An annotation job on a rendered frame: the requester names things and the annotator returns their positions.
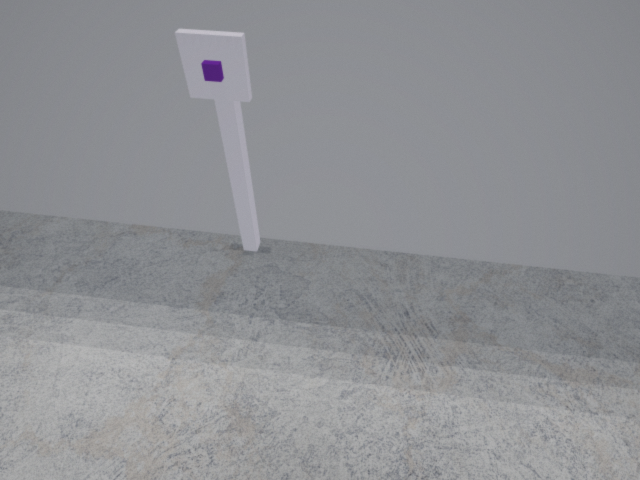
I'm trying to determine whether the button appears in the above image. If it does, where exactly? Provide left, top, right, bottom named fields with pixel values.
left=201, top=60, right=224, bottom=82

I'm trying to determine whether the panel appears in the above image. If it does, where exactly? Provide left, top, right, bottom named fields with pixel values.
left=175, top=29, right=260, bottom=252

